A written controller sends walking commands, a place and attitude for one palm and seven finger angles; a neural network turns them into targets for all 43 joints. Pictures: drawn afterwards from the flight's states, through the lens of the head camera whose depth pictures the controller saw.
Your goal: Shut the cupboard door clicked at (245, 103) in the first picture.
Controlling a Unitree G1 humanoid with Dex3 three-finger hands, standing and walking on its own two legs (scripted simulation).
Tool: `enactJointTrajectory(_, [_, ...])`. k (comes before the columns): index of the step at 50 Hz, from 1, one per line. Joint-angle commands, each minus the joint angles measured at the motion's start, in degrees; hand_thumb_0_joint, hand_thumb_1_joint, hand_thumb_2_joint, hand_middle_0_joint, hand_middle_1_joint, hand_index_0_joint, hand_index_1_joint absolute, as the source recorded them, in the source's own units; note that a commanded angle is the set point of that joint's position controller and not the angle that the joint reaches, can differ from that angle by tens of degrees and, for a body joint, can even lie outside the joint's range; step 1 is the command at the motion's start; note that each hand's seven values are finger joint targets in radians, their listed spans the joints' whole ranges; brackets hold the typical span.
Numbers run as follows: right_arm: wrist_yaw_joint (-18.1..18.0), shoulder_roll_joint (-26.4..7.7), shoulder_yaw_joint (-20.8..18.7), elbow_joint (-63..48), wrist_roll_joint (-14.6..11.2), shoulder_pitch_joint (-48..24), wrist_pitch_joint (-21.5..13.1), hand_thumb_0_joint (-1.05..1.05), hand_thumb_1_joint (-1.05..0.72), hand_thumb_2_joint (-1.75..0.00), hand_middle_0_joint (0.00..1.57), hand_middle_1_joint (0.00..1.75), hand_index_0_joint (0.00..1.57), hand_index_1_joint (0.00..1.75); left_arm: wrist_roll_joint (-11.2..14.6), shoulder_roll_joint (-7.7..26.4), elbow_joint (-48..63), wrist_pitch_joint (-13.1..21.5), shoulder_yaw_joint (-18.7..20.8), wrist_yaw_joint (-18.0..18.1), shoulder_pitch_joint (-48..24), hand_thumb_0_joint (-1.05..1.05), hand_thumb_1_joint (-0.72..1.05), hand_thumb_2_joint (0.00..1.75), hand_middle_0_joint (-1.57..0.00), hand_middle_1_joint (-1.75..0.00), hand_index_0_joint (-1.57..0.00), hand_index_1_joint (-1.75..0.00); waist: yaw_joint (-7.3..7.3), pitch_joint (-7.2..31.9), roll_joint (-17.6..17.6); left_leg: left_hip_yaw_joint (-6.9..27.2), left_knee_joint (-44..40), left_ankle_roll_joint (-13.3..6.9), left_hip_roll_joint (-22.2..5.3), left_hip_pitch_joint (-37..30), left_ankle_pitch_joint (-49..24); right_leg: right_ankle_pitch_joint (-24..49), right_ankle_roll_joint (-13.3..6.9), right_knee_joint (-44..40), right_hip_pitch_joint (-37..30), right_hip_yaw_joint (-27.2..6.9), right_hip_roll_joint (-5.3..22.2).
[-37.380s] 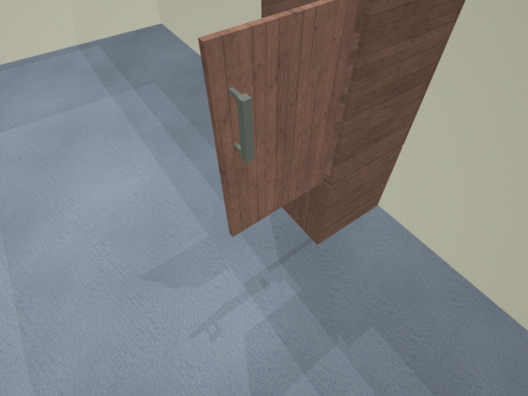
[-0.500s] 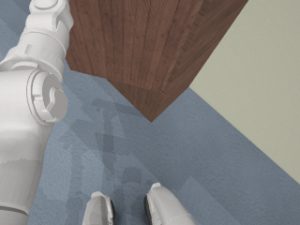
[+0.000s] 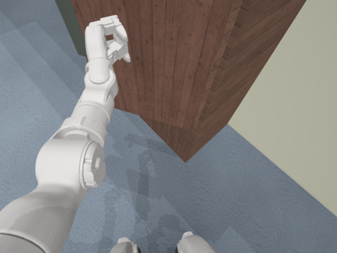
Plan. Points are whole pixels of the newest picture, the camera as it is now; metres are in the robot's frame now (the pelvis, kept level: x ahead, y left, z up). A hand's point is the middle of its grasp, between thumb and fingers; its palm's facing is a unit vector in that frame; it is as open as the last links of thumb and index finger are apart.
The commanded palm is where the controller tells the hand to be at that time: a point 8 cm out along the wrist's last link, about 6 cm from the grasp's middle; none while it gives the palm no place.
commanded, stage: pull the fist back off the door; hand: left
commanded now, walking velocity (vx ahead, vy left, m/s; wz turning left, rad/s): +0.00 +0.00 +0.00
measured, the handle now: (77, 22) +0.66 +0.13 +0.12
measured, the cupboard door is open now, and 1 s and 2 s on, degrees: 30 30 30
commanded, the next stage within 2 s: draw the hand back to the body in 0.24 s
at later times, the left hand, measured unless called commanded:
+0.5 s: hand (122, 61) +0.49 +0.03 +0.15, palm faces +0.04 -1.00 +0.00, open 3.1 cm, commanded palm +0.44 +0.09 +0.14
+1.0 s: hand (53, 136) +0.32 +0.13 +0.17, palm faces +0.04 -0.99 -0.16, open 3.0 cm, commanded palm +0.29 +0.19 +0.18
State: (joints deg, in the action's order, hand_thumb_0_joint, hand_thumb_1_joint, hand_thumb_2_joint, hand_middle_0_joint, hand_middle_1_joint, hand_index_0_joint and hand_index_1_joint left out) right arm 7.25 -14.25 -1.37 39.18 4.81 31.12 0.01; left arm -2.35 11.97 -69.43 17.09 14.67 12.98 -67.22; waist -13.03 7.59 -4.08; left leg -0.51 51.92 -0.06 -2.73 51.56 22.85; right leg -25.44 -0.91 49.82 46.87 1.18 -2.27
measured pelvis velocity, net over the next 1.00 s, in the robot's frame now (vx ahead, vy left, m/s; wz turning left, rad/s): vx -0.01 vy -0.01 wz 0.02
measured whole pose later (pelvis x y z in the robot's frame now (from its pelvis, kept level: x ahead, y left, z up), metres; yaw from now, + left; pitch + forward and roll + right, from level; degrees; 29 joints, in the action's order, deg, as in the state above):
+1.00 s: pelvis -0.01 -0.01 +0.05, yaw +1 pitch +1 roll +0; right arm -3.2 -14.2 0.6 34.2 -3.6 10.2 1.5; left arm 6.0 12.1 -11.4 5.5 1.3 0.7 -9.4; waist -0.4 3.0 -2.9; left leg -1.5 31.0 0.1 -0.9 16.7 15.0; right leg -19.0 -1.0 31.8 13.5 0.2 -0.7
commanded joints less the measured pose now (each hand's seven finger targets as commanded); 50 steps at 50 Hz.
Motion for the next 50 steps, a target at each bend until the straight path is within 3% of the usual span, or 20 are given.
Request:
enactJointTrajectory(1, [-0.8,-8.6,-3.9,-3.5,-0.8,8.7,0.4,0.0,-0.9,-0.9,0.2,0.3,0.2,0.3,1.2,3.9,16.3,3.7,-2.0,-0.5,-21.5,0.0,0.9,0.9,-1.3,-1.5,-1.3,-1.5,1.09,27.2,0.5,0.1,-3.4,-1.2,3.2,-26.2,-27.7,34.6,0.2,-6.1,-13.9,1.1,-1.4])
enactJointTrajectory(5, [-1.3,-7.9,-4.2,-3.8,-1.6,5.1,0.1,0.0,-0.9,-0.9,0.2,0.3,0.2,0.3,2.6,1.1,22.1,5.2,-4.2,-0.7,-17.7,0.0,0.9,0.9,-1.3,-1.5,-1.3,-1.5,2.0,25.9,3.8,-0.6,-4.3,-1.5,3.4,-27.1,-26.9,37.4,0.6,-6.9,-17.0,0.5,-1.1])
enactJointTrajectory(6, [-1.6,-7.8,-4.1,-4.1,-2.0,4.5,0.0,0.0,-0.9,-0.9,0.2,0.3,0.2,0.3,2.8,0.0,24.8,5.6,-5.6,-0.9,-17.4,0.0,0.9,0.9,-1.3,-1.5,-1.3,-1.5,2.28,26.3,2.3,-0.8,-4.4,-1.5,3.5,-28.5,-27.5,37.9,0.5,-6.9,-17.3,0.3,-1.0])
enactJointTrajectory(10, [-2.4,-7.3,-4.1,-2.9,-2.6,1.4,-0.4,0.0,-0.9,-0.9,0.2,0.3,0.2,0.3,2.8,-3.0,23.6,5.6,-9.0,-0.7,-19.3,0.0,0.9,0.9,-1.3,-1.5,-1.3,-1.5,1.1,22.3,5.1,-0.6,-5.0,-1.6,3.5,-28.5,-23.0,34.3,0.9,-8.0,-15.3,0.1,-0.6])
enactJointTrajectory(12, [-3.0,-7.3,-3.9,-2.3,-2.9,0.5,-0.6,0.0,-0.9,-0.9,0.2,0.3,0.2,0.3,2.9,-0.8,23.0,5.8,-7.6,-0.3,-21.9,0.0,0.9,0.9,-1.3,-1.5,-1.3,-1.5,1.2,23.4,4.0,-0.5,-5.0,-1.5,3.6,-29.0,-22.6,33.9,1.0,-7.9,-15.3,-0.4,-0.2])
enactJointTrajectory(13, [-3.2,-7.0,-3.6,-2.0,-2.8,-0.2,-0.6,0.0,-0.9,-0.9,0.2,0.3,0.2,0.3,3.1,-2.5,20.7,5.3,-8.8,-0.3,-22.3,0.0,0.9,0.9,-1.3,-1.5,-1.3,-1.5,0.63,21.5,5.0,-0.4,-5.2,-1.6,3.6,-28.0,-20.7,32.4,1.1,-8.2,-14.4,-0.3,-0.2])
enactJointTrajectory(15, [-3.6,-7.3,-3.3,-1.5,-2.9,-1.0,-0.8,0.0,-0.9,-0.9,0.2,0.3,0.2,0.3,2.9,-0.5,17.0,5.0,-7.6,-0.1,-23.6,0.0,0.9,0.9,-1.3,-1.5,-1.3,-1.5,0.31,19.7,6.7,-0.1,-5.6,-1.6,3.8,-25.2,-16.6,28.7,1.3,-8.8,-14.0,-0.8,0.2])
enactJointTrajectory(18, [-3.7,-7.4,-2.8,-1.5,-2.7,-1.7,-1.1,0.0,-0.9,-0.9,0.2,0.3,0.2,0.3,3.2,0.1,13.4,5.2,-6.4,0.1,-24.1,0.0,0.9,0.9,-1.3,-1.5,-1.3,-1.5,0.24,20.7,6.0,0.2,-5.4,-1.6,4.0,-24.1,-15.8,27.5,1.3,-8.3,-13.4,-1.1,0.5])
enactJointTrajectory(21, [-3.8,-7.8,-2.6,-4.2,-2.9,-2.2,-0.8,0.0,-0.9,-0.9,0.2,0.3,0.2,0.3,3.8,7.0,14.5,5.9,0.1,-1.6,-12.9,0.0,0.9,0.9,-1.3,-1.5,-1.3,-1.5,5.45,25.6,5.4,-0.7,-6.6,-1.6,4.5,-23.7,-17.9,31.1,0.9,-7.8,-20.7,-1.8,0.7])
enactJointTrajectory(26, [-4.4,-7.4,-2.5,-8.2,-4.5,-4.1,0.5,0.0,-0.9,-0.9,0.2,0.3,0.2,0.3,4.7,8.3,24.0,4.9,0.3,-6.0,0.2,0.0,0.9,0.9,-1.3,-1.5,-1.3,-1.5,8.6,24.5,9.1,-2.2,-9.7,-2.0,4.3,-23.8,-18.4,35.3,1.1,-10.0,-28.6,-2.1,0.5])
enactJointTrajectory(28, [-4.8,-7.1,-2.5,-9.3,-5.6,-6.1,0.3,0.0,-0.9,-0.9,0.2,0.3,0.2,0.3,7.1,5.3,31.1,3.8,-2.7,-7.8,1.4,0.0,0.9,0.9,-1.3,-1.5,-1.3,-1.5,8.15,22.1,10.3,-2.7,-11.1,-2.2,4.2,-25.8,-16.8,34.5,1.6,-12.3,-29.2,-2.1,0.3])
enactJointTrajectory(31, [-5.8,-6.9,-2.7,-10.1,-6.5,-8.4,-0.6,0.0,-0.9,-0.9,0.2,0.3,0.2,0.3,9.6,4.7,44.3,3.1,-4.5,-9.9,4.9,0.0,0.9,0.9,-1.3,-1.5,-1.3,-1.5,8.96,22.7,7.3,-2.9,-12.7,-2.5,4.0,-31.3,-18.6,35.2,1.5,-13.9,-31.4,-1.8,0.2])
enactJointTrajectory(32, [-6.1,-6.7,-2.5,-9.7,-6.9,-9.3,-1.1,0.0,-0.9,-0.9,0.2,0.3,0.2,0.3,10.3,4.5,45.6,2.6,-4.8,-10.6,7.4,0.0,0.9,0.9,-1.3,-1.5,-1.3,-1.5,9.17,21.1,7.4,-2.8,-13.2,-2.6,3.9,-32.1,-18.2,34.7,1.7,-14.7,-30.9,-1.7,0.2])
enactJointTrajectory(36, [-7.0,-6.4,-2.2,-9.4,-7.5,-12.2,-2.4,0.0,-0.9,-0.9,0.2,0.3,0.2,0.3,11.1,3.5,52.3,-0.8,-7.1,-12.6,17.0,0.0,0.9,0.9,-1.3,-1.5,-1.3,-1.5,9.95,14.8,5.2,-2.7,-15.4,-2.7,3.7,-34.9,-17.0,30.1,1.6,-17.0,-29.4,-0.9,0.2])
enactJointTrajectory(41, [-8.0,-6.3,-1.3,-11.0,-8.3,-17.7,-3.1,0.0,-0.9,-0.9,0.2,0.3,0.2,0.3,12.5,5.6,60.2,-6.1,-5.8,-14.3,27.7,0.0,0.9,0.9,-1.22,-1.41,-1.22,-1.41,12.35,11.3,4.6,-2.4,-18.1,-2.6,3.7,-37.2,-16.2,26.4,1.1,-18.9,-30.7,-0.5,0.7])
enactJointTrajectory(43, [-8.3,-5.9,-0.6,-12.2,-8.7,-20.3,-3.4,0.0,-0.9,-0.9,0.2,0.3,0.2,0.3,13.4,3.6,64.1,-7.9,-7.7,-15.3,30.4,0.0,0.9,0.9,-1.16,-1.35,-1.16,-1.35,12.45,9.7,4.8,-2.2,-19.1,-2.4,3.6,-38.3,-15.4,24.7,1.0,-19.4,-30.4,0.1,0.9])
enactJointTrajectory(44, [-9.3,-4.2,-0.1,-13.1,-8.5,-22.6,-2.2,0.0,-0.9,-0.9,0.2,0.3,0.2,0.3,8.7,6.3,69.4,-6.9,-11.9,-13.5,32.2,0.0,0.9,0.9,-1.13,-1.32,-1.13,-1.32,11.52,7.6,7.8,-1.6,-22.0,-2.5,3.7,-40.3,-14.9,24.0,1.9,-23.3,-30.7,-2.3,2.4])
enactJointTrajectory(45, [-10.1,-4.8,-0.2,-12.9,-8.3,-23.5,-1.6,0.0,-0.9,-0.9,0.2,0.3,0.2,0.3,8.6,8.1,69.0,-7.3,-9.1,-12.2,35.6,0.0,0.9,0.9,-1.11,-1.29,-1.11,-1.29,11.93,5.5,8.6,-1.5,-22.9,-2.5,3.4,-40.5,-14.3,22.3,1.8,-24.4,-31.1,-2.1,2.4])
enactJointTrajectory(49, [-11.5,-4.2,1.1,-13.5,-8.1,-26.3,0.2,0.0,-0.9,-0.9,0.2,0.3,0.2,0.3,7.5,9.2,73.1,-9.2,-8.5,-10.8,42.7,0.0,0.9,0.9,-1.0,-1.17,-1.0,-1.17,12.76,2.3,7.3,-1.3,-26.4,-2.5,3.1,-44.1,-15.2,20.9,1.2,-27.0,-33.8,-1.3,2.3])
enactJointTrajectory(50, [-11.6,-4.1,1.3,-13.8,-8.1,-26.7,0.5,0.0,-0.9,-0.9,0.2,0.3,0.2,0.3,7.2,9.6,75.3,-9.5,-8.3,-10.7,43.4,0.0,0.9,0.9,-0.97,-1.14,-0.97,-1.14,12.8,2.6,5.0,-1.2,-27.1,-2.4,3.0,-45.6,-15.9,20.7,0.9,-27.4,-34.5,-1.0,2.1])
